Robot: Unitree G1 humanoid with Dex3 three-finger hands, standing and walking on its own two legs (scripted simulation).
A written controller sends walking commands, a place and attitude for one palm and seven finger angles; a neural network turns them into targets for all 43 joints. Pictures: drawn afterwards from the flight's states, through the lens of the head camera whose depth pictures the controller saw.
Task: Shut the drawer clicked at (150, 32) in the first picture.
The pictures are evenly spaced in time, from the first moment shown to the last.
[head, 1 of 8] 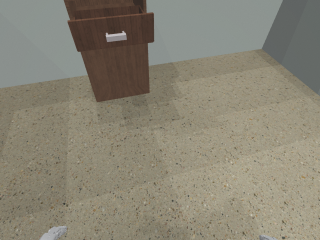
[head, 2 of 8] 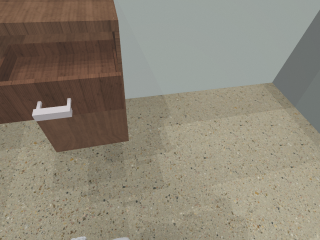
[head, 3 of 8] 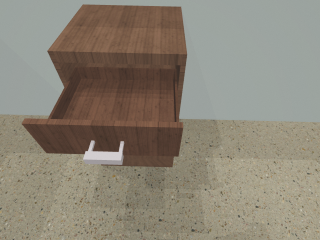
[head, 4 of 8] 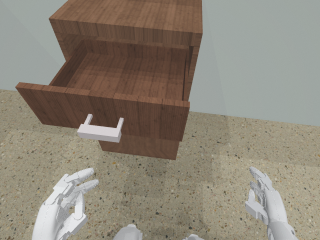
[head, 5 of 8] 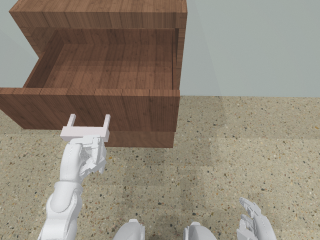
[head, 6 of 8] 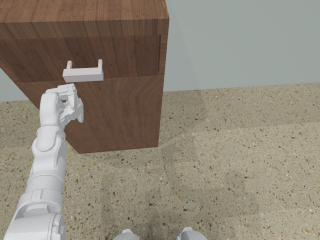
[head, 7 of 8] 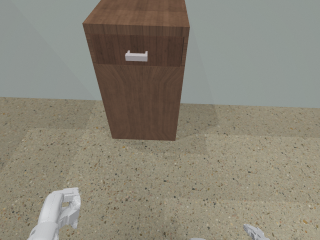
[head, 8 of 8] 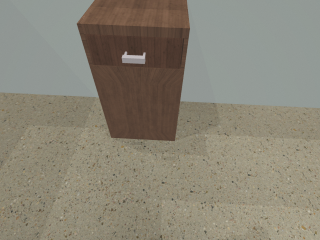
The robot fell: no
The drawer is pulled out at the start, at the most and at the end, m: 0.29 0.29 0.00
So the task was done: yes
